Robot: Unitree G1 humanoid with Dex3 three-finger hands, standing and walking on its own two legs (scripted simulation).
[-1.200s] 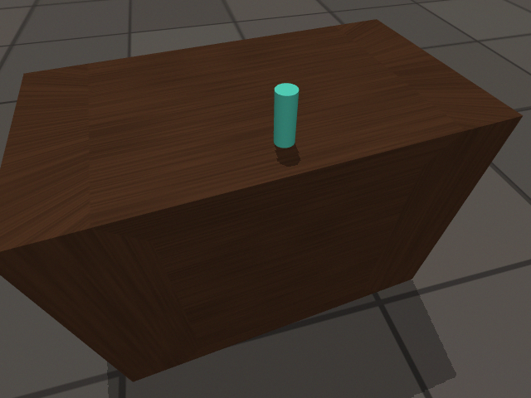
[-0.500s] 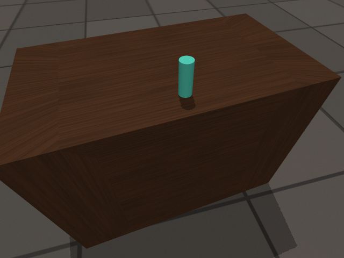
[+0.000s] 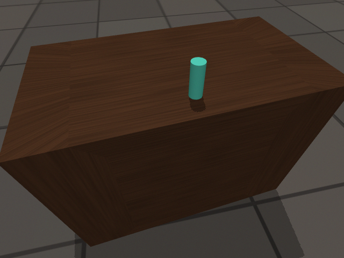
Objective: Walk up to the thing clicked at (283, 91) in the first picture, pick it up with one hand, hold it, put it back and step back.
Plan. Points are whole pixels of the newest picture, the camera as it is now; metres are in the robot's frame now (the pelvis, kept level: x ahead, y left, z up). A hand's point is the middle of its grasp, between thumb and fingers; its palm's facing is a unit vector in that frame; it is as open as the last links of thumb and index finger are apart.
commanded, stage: walk up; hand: right
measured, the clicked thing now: (196, 79) +0.62 -0.07 +0.08
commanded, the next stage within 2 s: none
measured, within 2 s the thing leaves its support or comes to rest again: neither
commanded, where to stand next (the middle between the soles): +0.16 +0.03 m, yaw +15 degrees
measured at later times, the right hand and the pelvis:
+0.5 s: hand (245, 257) +0.17 -0.16 -0.14, palm faces -0.16 +0.88 -0.45, open 7.4 cm; pelvis +0.11 +0.10 -0.01, yaw +10 degrees
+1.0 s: hand (245, 207) +0.31 -0.21 -0.17, palm faces -0.29 +0.87 -0.41, open 7.4 cm; pelvis +0.13 +0.03 -0.02, yaw +15 degrees
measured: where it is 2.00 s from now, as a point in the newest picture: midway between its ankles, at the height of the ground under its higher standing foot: outside the picture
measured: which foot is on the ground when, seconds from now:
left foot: up 0.00-0.22, down 0.24-0.78, up 0.80-1.00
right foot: down 0.00-0.26, up 0.28-0.74, down 0.76-1.00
